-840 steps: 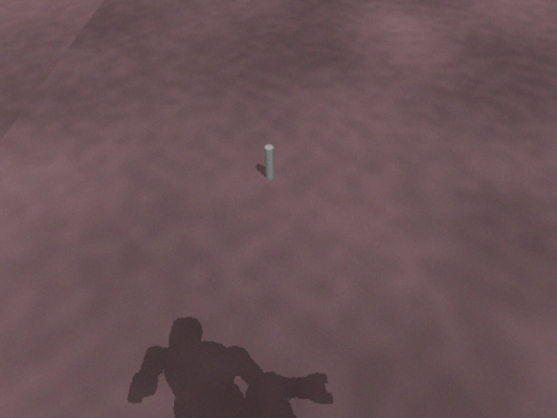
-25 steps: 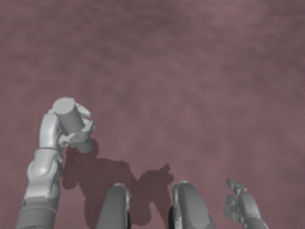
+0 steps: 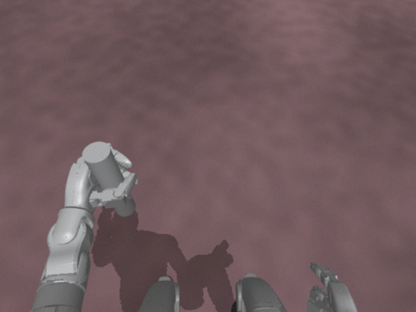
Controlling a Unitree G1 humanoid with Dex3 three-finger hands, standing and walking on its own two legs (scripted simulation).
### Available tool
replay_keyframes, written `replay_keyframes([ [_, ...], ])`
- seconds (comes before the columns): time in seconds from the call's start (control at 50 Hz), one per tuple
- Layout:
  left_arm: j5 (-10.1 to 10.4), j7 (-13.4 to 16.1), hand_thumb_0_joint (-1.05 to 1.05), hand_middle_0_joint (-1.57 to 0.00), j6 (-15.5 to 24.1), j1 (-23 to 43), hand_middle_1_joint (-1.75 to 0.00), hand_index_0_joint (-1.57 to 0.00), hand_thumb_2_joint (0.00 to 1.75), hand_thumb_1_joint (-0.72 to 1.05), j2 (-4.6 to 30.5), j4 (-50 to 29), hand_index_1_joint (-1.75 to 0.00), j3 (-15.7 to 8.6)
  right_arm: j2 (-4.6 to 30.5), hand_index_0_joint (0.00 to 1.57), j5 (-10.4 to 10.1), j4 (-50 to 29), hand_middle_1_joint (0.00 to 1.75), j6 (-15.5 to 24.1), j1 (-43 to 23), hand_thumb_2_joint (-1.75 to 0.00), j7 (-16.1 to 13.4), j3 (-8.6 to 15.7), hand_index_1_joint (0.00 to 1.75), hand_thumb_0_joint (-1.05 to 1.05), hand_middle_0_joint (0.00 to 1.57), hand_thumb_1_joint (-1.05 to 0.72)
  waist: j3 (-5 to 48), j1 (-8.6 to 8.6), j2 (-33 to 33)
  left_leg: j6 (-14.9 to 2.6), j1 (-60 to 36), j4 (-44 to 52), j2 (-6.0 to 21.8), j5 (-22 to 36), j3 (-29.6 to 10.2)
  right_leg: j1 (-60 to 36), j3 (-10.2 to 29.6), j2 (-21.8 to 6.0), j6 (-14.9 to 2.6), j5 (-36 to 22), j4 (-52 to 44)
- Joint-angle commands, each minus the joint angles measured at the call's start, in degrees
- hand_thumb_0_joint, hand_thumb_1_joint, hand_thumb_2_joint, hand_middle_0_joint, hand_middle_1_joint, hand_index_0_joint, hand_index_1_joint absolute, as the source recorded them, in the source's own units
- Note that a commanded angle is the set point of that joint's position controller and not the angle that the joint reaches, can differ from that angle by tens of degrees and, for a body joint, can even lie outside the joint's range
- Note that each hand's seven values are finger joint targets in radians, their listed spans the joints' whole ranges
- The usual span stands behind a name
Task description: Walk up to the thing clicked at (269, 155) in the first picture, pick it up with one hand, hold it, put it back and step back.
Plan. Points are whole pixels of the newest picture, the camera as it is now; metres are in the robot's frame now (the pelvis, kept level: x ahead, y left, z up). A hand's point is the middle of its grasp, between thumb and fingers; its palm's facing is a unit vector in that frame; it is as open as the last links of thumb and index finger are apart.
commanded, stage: lift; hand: left
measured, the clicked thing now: (113, 184) +0.34 +0.18 +0.03
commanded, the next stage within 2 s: hold in 0.54 s
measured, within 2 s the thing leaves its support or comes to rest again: neither
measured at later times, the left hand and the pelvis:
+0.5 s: hand (117, 166) +0.35 +0.16 +0.07, palm faces -0.07 -1.00 +0.01, open 5.6 cm; pelvis +0.02 +0.00 +0.03, yaw +0 degrees
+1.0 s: hand (116, 163) +0.35 +0.16 +0.09, palm faces -0.06 -1.00 +0.00, open 5.6 cm; pelvis +0.02 +0.00 +0.04, yaw +0 degrees
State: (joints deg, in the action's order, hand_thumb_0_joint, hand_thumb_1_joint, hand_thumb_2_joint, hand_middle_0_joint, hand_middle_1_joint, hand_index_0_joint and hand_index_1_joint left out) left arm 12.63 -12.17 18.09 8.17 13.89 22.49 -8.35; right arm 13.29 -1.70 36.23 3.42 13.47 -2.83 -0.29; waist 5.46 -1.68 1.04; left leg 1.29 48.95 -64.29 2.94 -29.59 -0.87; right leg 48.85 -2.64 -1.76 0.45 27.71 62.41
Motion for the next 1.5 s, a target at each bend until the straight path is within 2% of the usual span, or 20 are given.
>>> replay_keyframes([
  [0.0,1.1,0.0,0.0,-1.31,5.2,14.0,-1.34,-1.32,1.25,0.67,7.3,-12.4,-1.33,-3.6,8.0,0.2,-0.1,-6.6,0.3,2.3,0.5,-0.89,-0.7,3.4,0.3,0.0,0.2,-0.89,18.1,-0.12,0.3,-1.5,-12.9,11.5,-2.1,14.1,0.1,-13.5,0.9,1.9,-1.2,-15.2,-11.4],
  [0.22,1.3,-1.4,0.0,-1.33,6.3,17.0,-1.36,-1.34,1.27,0.7,8.7,-11.7,-1.35,-4.4,7.8,0.2,0.4,-5.7,0.3,1.3,0.8,-0.89,-1.1,3.2,0.3,0.0,0.2,-0.88,17.4,-0.21,0.7,-1.53,-16.9,14.3,-2.3,18.8,1.1,-19.6,1.1,1.9,-0.99,-20.8,-14.6],
  [0.28,1.5,-1.9,0.0,-1.33,6.4,15.8,-1.37,-1.34,1.29,0.7,6.8,-9.5,-1.36,-3.2,7.7,0.2,0.5,-5.7,0.3,1.1,0.3,-0.89,-1.3,3.1,0.3,0.0,0.2,-0.88,16.2,-0.62,0.0,-1.57,-17.6,15.3,-2.4,17.9,1.2,-20.0,1.2,1.9,-0.86,-20.1,-15.8],
  [0.3,1.4,-1.8,0.0,-1.34,6.8,18.2,-1.38,-1.35,1.29,0.69,8.7,-12.6,-1.37,-4.3,8.0,0.2,0.4,-5.6,0.3,1.1,0.5,-0.89,-1.4,3.4,0.3,0.0,0.2,-0.88,17.4,-0.21,0.4,-1.56,-18.5,15.7,-2.2,18.4,1.1,-20.8,1.2,1.8,-0.85,-20.7,-16.1],
  [0.32,1.3,-1.9,0.0,-1.34,6.1,14.3,-1.37,-1.36,1.27,0.69,6.8,-6.6,-1.36,-3.6,7.7,0.2,0.4,-5.6,0.3,1.0,0.2,-0.89,-1.5,3.1,0.3,0.0,0.2,-0.89,14.7,-0.37,-0.9,-1.52,-18.1,16.3,-2.3,17.5,1.1,-20.1,1.0,2.0,-0.91,-19.7,-16.4],
  [0.34,1.5,-1.8,0.0,-1.33,6.5,17.3,-1.36,-1.35,1.27,0.68,8.2,-10.9,-1.35,-4.2,7.7,0.2,0.4,-5.6,0.3,0.9,0.3,-0.89,-1.4,3.1,0.3,0.0,0.2,-0.88,15.4,0.03,0.7,-1.48,-18.8,16.4,-2.3,18.0,1.3,-20.8,1.0,1.9,-0.93,-20.0,-16.7],
  [0.42,1.5,-1.8,0.0,-1.34,6.7,17.7,-1.38,-1.35,1.28,0.68,8.7,-10.4,-1.37,-4.9,8.0,0.2,0.5,-5.4,0.3,0.7,0.4,-0.89,-1.5,3.3,0.3,0.0,0.2,-0.89,16.4,0.29,0.9,-1.28,-20.6,17.2,-2.2,21.2,1.0,-22.4,0.6,2.2,-1.16,-22.5,-16.5],
  [0.48,1.5,-2.3,0.0,-1.35,6.3,14.9,-1.37,-1.36,1.27,0.69,6.2,-6.1,-1.36,-3.4,7.9,0.2,0.5,-5.4,0.3,0.4,0.4,-0.89,-1.4,3.2,0.3,0.0,0.2,-0.89,14.0,0.0,0.3,-1.13,-21.0,18.1,-2.1,22.1,0.8,-22.0,0.4,2.3,-1.36,-22.8,-16.9],
  [0.54,1.2,-2.1,0.0,-1.34,7.0,17.7,-1.37,-1.35,1.26,0.67,8.5,-8.6,-1.36,-4.9,7.9,0.2,0.6,-5.4,0.3,0.1,0.3,-0.89,-1.4,3.3,0.3,0.0,0.2,-0.89,15.1,0.55,1.3,-1.02,-22.3,18.8,-2.0,21.8,0.8,-22.5,0.3,2.3,-1.4,-22.1,-17.3],
  [0.66,1.4,-1.9,0.0,-1.33,6.8,17.4,-1.39,-1.34,1.27,0.63,7.5,-9.1,-1.39,-4.2,7.8,0.2,0.7,-5.3,0.3,0.1,0.4,-0.89,-1.5,3.2,0.3,0.0,0.2,-0.89,16.0,0.39,0.0,-1.28,-23.7,19.2,-2.1,23.4,1.0,-24.9,0.5,2.1,-1.07,-24.3,-18.3],
  [0.9,0.9,-1.0,0.0,-1.33,6.3,15.2,-1.4,-1.34,1.26,0.62,5.2,-7.2,-1.39,-2.6,7.4,0.2,0.7,-5.9,0.3,-0.3,-0.5,-0.9,-1.4,3.0,0.3,0.0,0.2,-0.9,14.0,0.14,-0.9,-1.31,-25.1,21.1,-2.2,23.0,1.2,-26.5,0.4,2.1,-0.91,-24.1,-20.3],
  [0.94,0.9,-0.9,0.0,-1.34,6.5,17.9,-1.4,-1.35,1.26,0.61,7.5,-10.6,-1.39,-4.0,7.6,0.2,0.6,-5.8,0.3,-0.2,-0.7,-0.9,-1.4,3.2,0.3,0.0,0.2,-0.89,13.7,0.46,0.2,-1.27,-25.6,21.8,-2.1,22.4,1.2,-26.4,0.5,2.0,-0.94,-23.8,-20.6],
  [0.96,0.7,-1.0,0.0,-1.33,6.2,15.9,-1.4,-1.34,1.25,0.59,5.4,-7.6,-1.39,-2.2,7.4,0.2,0.6,-5.9,0.3,-0.4,-0.8,-0.9,-1.4,3.0,0.3,0.0,0.2,-0.9,13.1,-0.05,-0.4,-1.29,-25.7,21.9,-2.2,22.1,1.3,-26.1,0.4,2.1,-0.92,-23.2,-20.9],
  [1.02,0.7,-0.7,0.0,-1.34,6.4,16.9,-1.4,-1.35,1.25,0.6,7.4,-10.3,-1.39,-3.8,7.6,0.2,0.6,-5.7,0.3,-0.3,-1.0,-0.9,-1.5,3.2,0.3,0.0,0.2,-0.89,13.4,0.62,0.3,-1.31,-26.6,22.2,-2.3,22.4,1.5,-26.8,0.6,2.0,-0.88,-23.7,-21.5],
  [1.14,0.9,-1.1,0.0,-1.35,5.5,15.3,-1.41,-1.36,1.25,0.6,5.3,-7.8,-1.4,-2.4,7.5,0.2,0.5,-5.9,0.3,0.0,-1.8,-0.9,-1.4,3.1,0.3,0.0,0.2,-0.89,11.0,0.04,-1.4,-1.53,-26.5,23.4,-2.4,20.3,1.7,-27.1,0.6,1.9,-0.66,-22.2,-22.9],
  [1.18,0.9,-0.9,0.0,-1.34,5.7,16.7,-1.4,-1.35,1.25,0.59,7.4,-10.5,-1.39,-4.0,7.7,0.2,0.4,-5.8,0.3,-0.1,-1.7,-0.9,-1.5,3.3,0.3,0.0,0.2,-0.9,11.9,0.57,0.2,-1.42,-27.0,23.7,-2.4,20.7,1.6,-27.6,0.6,1.8,-0.82,-22.5,-22.8],
  [1.24,1.1,-1.0,0.0,-1.35,5.5,14.0,-1.4,-1.36,1.24,0.6,5.2,-9.8,-1.39,-2.6,7.1,0.2,0.5,-6.1,0.3,0.0,-2.4,-0.9,-1.3,2.9,0.3,0.0,0.2,-0.9,11.5,0.78,-1.2,-1.57,-26.8,23.7,-2.5,20.7,1.8,-28.4,0.6,1.7,-0.57,-22.6,-23.3],
  [1.3,0.9,-0.9,0.0,-1.34,5.9,17.0,-1.4,-1.35,1.25,0.59,6.4,-9.8,-1.39,-3.5,7.3,0.2,0.4,-6.1,0.3,0.1,-2.8,-0.9,-1.2,3.0,0.3,0.0,0.2,-0.89,9.3,0.38,-0.9,-1.58,-25.2,24.2,-2.4,18.4,1.7,-26.3,0.5,1.8,-0.7,-20.3,-23.3],
  [1.38,0.9,-1.3,0.0,-1.36,7.2,17.9,-1.42,-1.37,1.26,0.63,7.3,-11.8,-1.41,-4.1,7.4,0.2,0.6,-6.2,0.3,0.3,-2.3,-0.9,-1.0,3.2,0.3,0.0,0.2,-0.9,13.4,0.62,1.3,-1.38,-27.4,24.0,-2.5,19.8,1.6,-27.7,0.7,1.9,-0.94,-21.2,-22.8],
  [1.48,0.9,-1.4,0.0,-1.35,7.0,17.3,-1.41,-1.36,1.25,0.62,6.6,-9.6,-1.4,-3.4,7.3,0.2,0.6,-5.4,0.3,0.4,-1.9,-0.9,-1.2,3.0,0.3,0.0,0.2,-0.9,12.7,0.29,0.4,-1.47,-27.5,23.4,-2.5,21.3,1.7,-27.7,0.9,1.8,-0.7,-23.0,-22.9],
])
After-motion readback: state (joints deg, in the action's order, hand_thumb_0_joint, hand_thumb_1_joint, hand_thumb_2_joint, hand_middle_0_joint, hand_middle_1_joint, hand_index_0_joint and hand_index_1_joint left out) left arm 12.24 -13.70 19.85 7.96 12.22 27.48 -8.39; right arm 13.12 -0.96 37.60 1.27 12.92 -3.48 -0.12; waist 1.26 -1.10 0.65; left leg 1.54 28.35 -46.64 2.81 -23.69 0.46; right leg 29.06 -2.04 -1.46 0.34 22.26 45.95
